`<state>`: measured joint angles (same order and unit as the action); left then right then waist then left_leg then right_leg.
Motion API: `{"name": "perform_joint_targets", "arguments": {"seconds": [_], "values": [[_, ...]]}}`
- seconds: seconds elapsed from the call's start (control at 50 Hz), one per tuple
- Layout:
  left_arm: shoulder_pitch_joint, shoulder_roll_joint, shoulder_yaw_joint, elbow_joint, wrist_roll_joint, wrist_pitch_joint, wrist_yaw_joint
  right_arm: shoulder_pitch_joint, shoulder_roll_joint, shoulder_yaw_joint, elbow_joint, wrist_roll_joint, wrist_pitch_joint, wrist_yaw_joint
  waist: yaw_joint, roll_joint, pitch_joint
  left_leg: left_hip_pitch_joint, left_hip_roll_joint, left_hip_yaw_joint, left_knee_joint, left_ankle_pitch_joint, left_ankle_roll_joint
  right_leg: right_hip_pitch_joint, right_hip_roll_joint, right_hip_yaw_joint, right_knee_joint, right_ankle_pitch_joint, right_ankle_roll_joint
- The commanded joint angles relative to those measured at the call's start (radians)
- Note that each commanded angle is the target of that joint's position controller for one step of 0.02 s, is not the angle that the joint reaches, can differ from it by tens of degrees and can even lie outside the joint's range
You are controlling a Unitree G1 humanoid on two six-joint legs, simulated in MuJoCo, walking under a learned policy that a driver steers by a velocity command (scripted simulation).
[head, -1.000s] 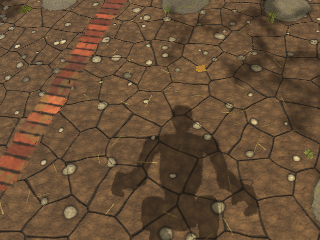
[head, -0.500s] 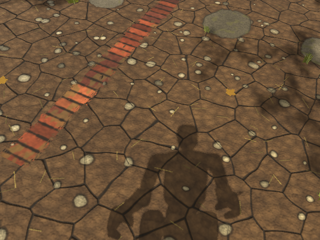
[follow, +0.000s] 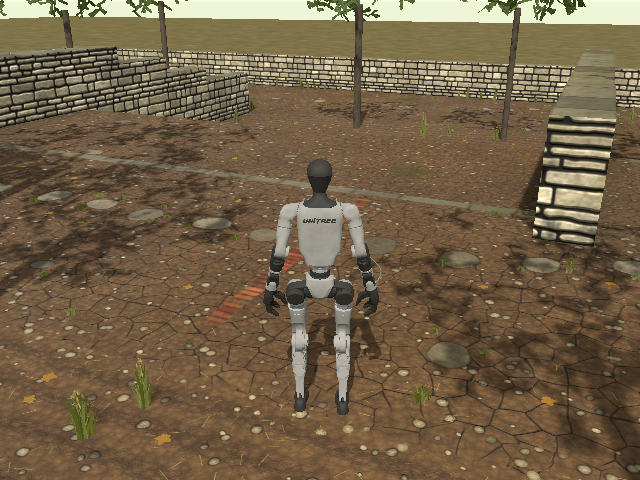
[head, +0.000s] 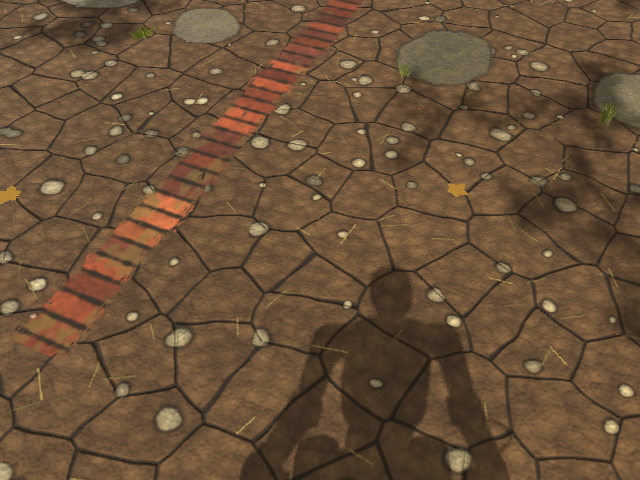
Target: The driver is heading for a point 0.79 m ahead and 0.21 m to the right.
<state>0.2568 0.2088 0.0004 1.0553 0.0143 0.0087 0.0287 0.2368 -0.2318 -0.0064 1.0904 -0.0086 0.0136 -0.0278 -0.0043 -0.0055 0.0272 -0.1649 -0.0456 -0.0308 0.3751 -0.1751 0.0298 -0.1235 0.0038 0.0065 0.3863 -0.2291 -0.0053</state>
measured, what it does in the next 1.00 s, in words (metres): stands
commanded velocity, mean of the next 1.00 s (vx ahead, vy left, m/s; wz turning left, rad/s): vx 0.01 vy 0.00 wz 0.00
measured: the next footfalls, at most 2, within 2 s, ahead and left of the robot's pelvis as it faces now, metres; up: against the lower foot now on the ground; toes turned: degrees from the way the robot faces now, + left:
right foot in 1.88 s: +0.43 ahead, -0.05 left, +0.00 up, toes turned -5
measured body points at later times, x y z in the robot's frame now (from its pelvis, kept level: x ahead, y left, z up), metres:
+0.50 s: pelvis +0.01 -0.01 +0.00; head +0.01 -0.01 +0.45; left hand +0.00 +0.22 -0.16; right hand +0.00 -0.23 -0.16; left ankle +0.02 +0.10 -0.75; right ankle -0.01 -0.12 -0.75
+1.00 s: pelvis +0.01 -0.01 +0.00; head +0.02 -0.01 +0.45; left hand -0.01 +0.21 -0.16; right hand -0.01 -0.23 -0.16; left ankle +0.02 +0.10 -0.75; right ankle -0.01 -0.12 -0.75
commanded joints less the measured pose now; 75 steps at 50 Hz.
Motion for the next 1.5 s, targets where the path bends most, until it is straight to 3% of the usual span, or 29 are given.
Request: {"name": "perform_joint_targets", "arguments": {"seconds": [0.02,0.12,0.46,1.16,1.18,1.24,1.28,1.3,1.32,1.34,1.38,1.42,1.44,1.46,1.48,1.5], "values": [[0.032,0.091,0.013,-0.007,0.001,-0.007,0.003,0.005,-0.08,-0.009,-0.012,-0.002,-0.008,-0.003,0.005,0.004,0.06,-0.038,0.095,-0.111,-0.083,-0.063,0.022,-0.081,-0.088,0.1,-0.099,-0.064,-0.04],[0.053,0.076,0.007,0.022,-0.002,-0.015,0.006,0.038,-0.069,-0.003,0.021,0.0,-0.017,-0.007,0.003,0.0,0.036,-0.011,0.103,-0.106,-0.07,0.027,0.02,-0.059,-0.089,0.094,-0.086,0.034,-0.038],[0.101,0.031,-0.002,0.076,-0.003,-0.016,0.015,0.08,-0.015,0.004,0.07,0.001,-0.017,-0.016,0.003,0.001,0.041,0.001,0.11,-0.09,-0.045,0.091,0.016,-0.061,-0.085,0.089,-0.066,0.094,-0.037],[0.149,-0.009,0.002,0.097,-0.003,-0.018,0.02,0.136,0.028,0.001,0.081,0.0,-0.018,-0.021,0.004,0.003,0.059,-0.012,0.113,-0.083,-0.034,0.081,0.011,-0.066,-0.081,0.09,-0.062,0.089,-0.042],[0.157,-0.014,0.001,0.1,-0.002,-0.018,0.02,0.143,0.035,0.003,0.083,-0.001,-0.017,-0.021,0.005,0.002,0.038,-0.004,0.105,-0.08,-0.042,0.009,0.012,-0.059,-0.074,0.09,-0.074,0.013,-0.043],[0.164,0.03,0.023,0.086,0.002,-0.006,0.016,0.138,0.013,-0.011,0.063,-0.008,-0.009,-0.015,0.012,-0.033,0.083,-0.089,0.043,-0.045,0.031,-0.341,0.042,-0.114,-0.051,0.118,-0.074,-0.383,-0.086],[0.208,0.042,0.033,0.08,0.002,-0.002,0.012,0.103,0.032,-0.01,0.028,-0.017,-0.011,-0.006,0.038,-0.071,0.158,-0.23,0.017,-0.027,0.123,-0.44,0.052,-0.121,-0.108,0.226,-0.122,-0.574,-0.137],[0.247,0.056,0.04,0.088,0.002,-0.004,0.013,0.078,0.059,-0.005,0.006,-0.022,-0.02,0.0,0.054,-0.119,0.169,-0.286,-0.001,0.016,0.212,-0.375,0.046,-0.084,-0.171,0.32,-0.175,-0.62,-0.172],[0.264,0.077,0.051,0.093,0.004,-0.007,0.013,0.06,0.074,-0.002,-0.013,-0.031,-0.032,0.007,0.058,-0.156,0.175,-0.32,0.006,0.066,0.297,-0.28,0.04,-0.06,-0.246,0.408,-0.223,-0.627,-0.21],[0.259,0.08,0.057,0.088,0.006,-0.012,0.011,0.034,0.059,-0.006,-0.033,-0.034,-0.044,0.012,0.06,-0.142,0.182,-0.325,0.037,0.068,0.344,-0.24,0.039,-0.079,-0.284,0.446,-0.249,-0.585,-0.232],[0.214,0.09,0.065,0.069,0.01,-0.024,0.004,0.048,0.046,-0.013,-0.053,-0.025,-0.067,0.024,0.027,-0.115,0.166,-0.274,0.053,0.069,0.31,-0.265,0.045,-0.106,-0.274,0.402,-0.234,-0.494,-0.227],[0.128,0.079,0.066,0.042,-0.003,-0.033,0.0,0.184,0.068,-0.016,-0.018,-0.008,-0.083,0.029,-0.053,-0.101,0.162,0.004,0.016,0.103,0.118,-0.194,0.061,-0.27,-0.193,0.275,-0.144,-0.425,-0.183],[0.088,0.061,0.063,0.022,-0.003,-0.041,-0.002,0.291,0.055,-0.026,0.021,-0.004,-0.088,0.023,-0.096,-0.049,0.15,0.177,0.011,0.069,0.042,-0.173,0.062,-0.377,-0.133,0.203,-0.041,-0.371,-0.153],[0.043,-0.001,0.045,-0.012,-0.006,-0.055,-0.01,0.416,-0.023,-0.048,0.043,-0.014,-0.096,0.012,-0.149,0.147,0.114,0.311,0.201,-0.233,-0.127,-0.355,0.097,-0.512,-0.018,0.05,0.245,-0.285,-0.105],[0.035,-0.018,0.041,-0.052,0.009,-0.065,-0.019,0.532,-0.119,-0.075,0.073,-0.007,-0.088,0.015,-0.158,0.316,0.089,0.358,0.396,-0.581,-0.253,-0.497,0.175,-0.646,0.054,-0.067,0.517,-0.318,-0.085],[0.017,0.043,0.055,-0.054,0.036,-0.067,-0.029,0.457,-0.074,-0.065,0.057,-0.014,-0.08,0.012,-0.102,0.166,0.144,0.265,0.413,-0.588,-0.24,-0.493,0.198,-0.67,-0.007,-0.016,0.673,-0.287,-0.098]]}}
Velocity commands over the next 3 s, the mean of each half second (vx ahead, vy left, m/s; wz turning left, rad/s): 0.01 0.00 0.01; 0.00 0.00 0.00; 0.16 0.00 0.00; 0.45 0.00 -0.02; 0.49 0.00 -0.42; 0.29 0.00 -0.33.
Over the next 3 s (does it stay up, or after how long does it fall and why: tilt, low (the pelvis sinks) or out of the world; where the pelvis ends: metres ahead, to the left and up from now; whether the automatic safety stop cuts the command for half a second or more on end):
stays up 0.80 -0.06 -0.01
